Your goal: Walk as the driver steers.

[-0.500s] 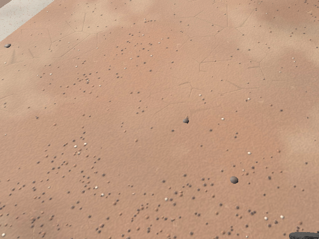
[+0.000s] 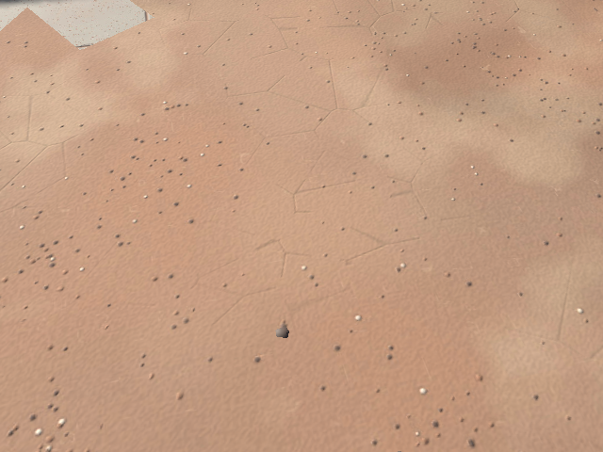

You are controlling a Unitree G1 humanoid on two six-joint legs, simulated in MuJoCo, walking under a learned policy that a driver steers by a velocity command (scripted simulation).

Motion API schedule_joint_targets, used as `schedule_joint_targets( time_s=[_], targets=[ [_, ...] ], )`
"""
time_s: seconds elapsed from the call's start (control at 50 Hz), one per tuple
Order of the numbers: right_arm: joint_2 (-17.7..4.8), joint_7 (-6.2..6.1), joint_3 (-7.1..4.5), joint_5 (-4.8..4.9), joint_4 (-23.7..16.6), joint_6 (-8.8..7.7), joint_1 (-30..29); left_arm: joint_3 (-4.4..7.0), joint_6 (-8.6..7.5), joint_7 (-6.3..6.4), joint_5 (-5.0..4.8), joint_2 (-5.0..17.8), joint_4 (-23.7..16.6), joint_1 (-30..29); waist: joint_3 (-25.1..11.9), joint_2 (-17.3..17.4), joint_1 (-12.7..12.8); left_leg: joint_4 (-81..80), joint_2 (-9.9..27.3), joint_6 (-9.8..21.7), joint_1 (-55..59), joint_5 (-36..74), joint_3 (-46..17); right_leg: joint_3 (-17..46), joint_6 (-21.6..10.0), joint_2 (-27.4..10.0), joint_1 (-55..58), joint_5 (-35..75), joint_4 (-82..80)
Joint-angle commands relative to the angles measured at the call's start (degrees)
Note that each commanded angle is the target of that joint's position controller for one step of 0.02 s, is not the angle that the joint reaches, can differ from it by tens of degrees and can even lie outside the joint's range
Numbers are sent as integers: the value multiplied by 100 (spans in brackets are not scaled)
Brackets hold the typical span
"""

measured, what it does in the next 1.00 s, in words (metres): walks ahead, turning left: right foot, then left foot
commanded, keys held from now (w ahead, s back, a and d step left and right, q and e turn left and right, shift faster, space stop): w+q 0.80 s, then w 0.06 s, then w+e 0.14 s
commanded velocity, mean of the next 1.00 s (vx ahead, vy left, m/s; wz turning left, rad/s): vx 0.50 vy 0.00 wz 0.38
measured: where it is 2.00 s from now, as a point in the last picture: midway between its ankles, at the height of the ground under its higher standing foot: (206, 228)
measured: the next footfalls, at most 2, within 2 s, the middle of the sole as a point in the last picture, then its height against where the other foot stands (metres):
right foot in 0.18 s outside the picture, level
left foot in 0.70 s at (225, 445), level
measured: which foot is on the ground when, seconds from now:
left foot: down 0.00-0.20, up 0.22-0.68, down 0.70-1.00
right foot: up 0.00-0.16, down 0.18-0.72, up 0.74-1.00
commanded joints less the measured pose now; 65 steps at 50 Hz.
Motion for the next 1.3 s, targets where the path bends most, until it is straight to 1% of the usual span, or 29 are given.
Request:
schedule_joint_targets(
  time_s=[0.02, 0.12, 0.16, 0.18, 0.2, 0.22, 0.24, 0.26, 0.28, 0.32, 0.38, 0.5, 0.62, 0.66, 0.7, 0.72, 0.74, 0.76, 0.78, 0.8, 0.84, 0.9, 1.0, 1.14, 1.2, 1.24, 1.26, 1.28, 1.3],
  targets=[
    [-997, -42, -226, 78, -340, -67, -154, 16, -129, -56, -19, 205, -447, -488, 78, 492, -20, -686, 1357, 948, -588, 1187, -736, -192, 48, 179, 683, 1021, -969],
    [-1136, -108, -272, 126, -138, 123, 218, 136, -232, -158, -62, 479, -649, -820, 77, 613, 72, -75, 1730, 729, 197, 1143, -1264, -8, -114, 381, 919, 613, -1759],
    [-1131, -130, -264, 104, -143, 178, 110, 268, -262, -132, -55, 704, -477, -133, -291, 651, 528, 740, 1555, 527, 140, 1919, -1195, -176, -308, 530, 2023, 321, -2060],
    [-909, -125, -178, 36, -188, 170, 116, 396, -264, -78, -4, 979, -314, 650, -903, 551, 904, 1827, 1221, 329, -345, 1848, -987, -21, -515, 260, 3320, 395, -1926],
    [-417, -118, -10, -135, -378, 122, 330, 511, -224, -16, 90, 1471, -263, 1542, -1918, -417, 1103, 3784, 644, 25, -1725, 23, -630, 1339, -975, -1067, 5196, 479, -1623],
    [-154, -117, 71, 87, -422, 49, 887, 527, -145, -49, 76, 1505, -124, 1720, -2557, -1823, 887, 5290, 157, -179, -3267, -2387, -618, 3608, -1620, -1878, 6110, -1042, -2529],
    [-823, -130, -103, 230, -363, 42, 535, 396, -128, -56, 32, 991, -175, 1509, -1822, -911, 1017, 5876, 493, -181, -3784, -2156, -971, 3414, -1422, -1670, 5536, -1869, -2858],
    [-959, -133, -161, 248, -504, 60, 27, 315, -128, -39, 10, 757, -190, 1173, -1116, -578, 973, 5922, 714, -164, -3959, -1652, -820, 2566, -1232, -1496, 4860, -1701, -2928],
    [-876, -149, -166, 163, -533, 111, -222, 246, -149, -63, 39, 576, -181, 814, -632, -165, 810, 5693, 908, -183, -3737, -1246, -755, 1897, -1100, -1195, 4095, -1072, -3127],
    [-693, -124, -186, 100, -511, 216, -131, 223, -237, -76, 92, 397, -128, 470, -291, -409, 530, 5311, 1172, -232, -3155, -788, -815, 995, -1033, -888, 3238, 85, -3387],
    [-479, -122, -174, 117, -626, 377, -212, 306, -324, -39, 72, 518, 6, 244, -130, -271, 328, 5059, 1223, -349, -3224, -379, -746, 407, -1202, -953, 2942, 381, -3805],
    [-279, 47, -86, 72, -960, 338, -1095, 423, -254, 56, 44, 825, 259, 446, 140, 15, 587, 3191, 1166, -322, -3241, 1041, -434, -762, -1085, -808, 3238, 897, -3939],
    [-396, 205, -108, 68, -1418, 361, -1851, 543, -52, 68, -137, 1107, 507, 793, 332, -4, 733, 2281, 947, 48, -3212, 500, 40, -1233, -861, -1062, 4159, 1710, -3467],
    [-599, 209, -223, 48, -1437, 402, -1521, 596, 24, 92, -195, 1285, 496, 721, -31, -200, 441, 2246, 559, 284, -2489, -85, 387, -1431, -727, -1024, 4317, 3610, -2591],
    [-1142, 109, -553, 84, -1018, 460, 114, 535, 82, 118, -208, 1172, 451, 653, -920, -12, -450, 1780, 62, 674, -92, 208, 463, -1722, -399, -647, 3452, 3892, -308],
    [-1750, -20, -719, 125, -896, 511, 652, 359, 35, 116, 32, 641, 254, 883, -1337, 1135, -398, 1606, 1252, 1234, 1693, 84, -1589, -1738, -57, -145, 1430, 571, 1721],
    [-2001, 25, -677, 103, -1151, 392, 363, 184, -158, 67, 60, 279, -18, 1011, -2183, 1779, 24, 541, 2350, 2241, 2707, -1180, -4860, -457, 133, 932, -228, -2899, 3186],
    [-1428, 88, -511, 80, -1179, 287, 317, 313, -307, -3, -158, 856, -105, 335, -1916, 918, -340, 131, 2316, 1918, 2558, -1374, -4579, 264, 18, 603, -848, -2561, 3386],
    [-1206, 93, -436, 54, -1128, 214, 150, 305, -395, -32, -256, 880, -208, 82, -1177, 819, -223, 135, 2132, 1693, 1859, -1037, -3745, 168, -122, 384, -1001, -2043, 3052],
    [-1059, 85, -388, 61, -1146, 185, -216, 296, -433, 20, -132, 806, -134, 98, -760, 342, 58, 167, 1852, 1477, 1032, -385, -3096, 168, -139, 138, -685, -1617, 2527],
    [-773, 30, -277, -53, -1276, 168, -685, 343, -331, 32, 12, 845, -3, 352, -536, 590, 413, 0, 1613, 1368, 14, 786, -2403, 169, -55, -118, 67, -1101, 1952],
    [-767, -37, -253, -60, -1123, 92, -647, 293, -162, 9, 39, 616, 147, 512, -505, 502, 491, -223, 1440, 1349, -394, 1821, -1605, -42, 157, -124, 292, -608, 1402],
    [-847, -119, -223, -70, -820, 48, -342, 174, -140, -54, -51, 387, -10, -289, -124, 589, 118, -501, 1240, 955, -318, 1561, -764, -158, 160, -64, 125, 1186, -317],
    [-958, -129, -263, -52, -356, 99, 30, 122, -186, -293, -140, 353, -335, -1024, 324, 471, -181, -405, 1778, 814, 912, 1632, -419, -158, -233, 257, -345, 1103, -1436],
    [-1076, -202, -305, -37, -339, 200, -101, 168, -181, -378, -94, 447, -396, -759, 27, 631, 61, 338, 1834, 617, 1345, 3722, -175, -471, -505, 579, 97, 281, -1523],
    [-1161, -279, -308, -45, -410, 300, -264, 374, -137, -332, -62, 813, -187, 302, -729, 703, 664, 1912, 1588, 391, 1186, 5509, 136, -830, -775, 1050, 1613, 86, -1602],
    [-1086, -334, -255, -78, -499, 296, -258, 507, -109, -267, -66, 1131, -58, 1152, -1271, 457, 1074, 3339, 1428, 169, 101, 4607, 260, -125, -1077, 663, 3244, 425, -1618],
    [-464, -257, -45, -193, -748, 152, 374, 645, -113, -222, -58, 1732, -57, 1618, -2065, -894, 774, 5723, 362, -297, -2399, 711, 232, 2820, -2210, -870, 5562, -102, -1752],
    [-572, -154, -3, -149, -685, -45, 208, 531, -112, -219, -140, 1283, -11, 1777, -2565, -901, 964, 6506, -72, -327, -3502, -2184, -691, 4500, -2514, -1256, 6289, -788, -2646]
  ],
)
Keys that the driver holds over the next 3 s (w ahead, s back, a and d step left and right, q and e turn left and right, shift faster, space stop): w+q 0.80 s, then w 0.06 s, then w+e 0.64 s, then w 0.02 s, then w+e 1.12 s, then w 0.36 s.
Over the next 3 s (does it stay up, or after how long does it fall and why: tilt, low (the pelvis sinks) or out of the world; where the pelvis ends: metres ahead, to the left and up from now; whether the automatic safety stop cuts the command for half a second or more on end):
stays up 1.61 0.08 0.00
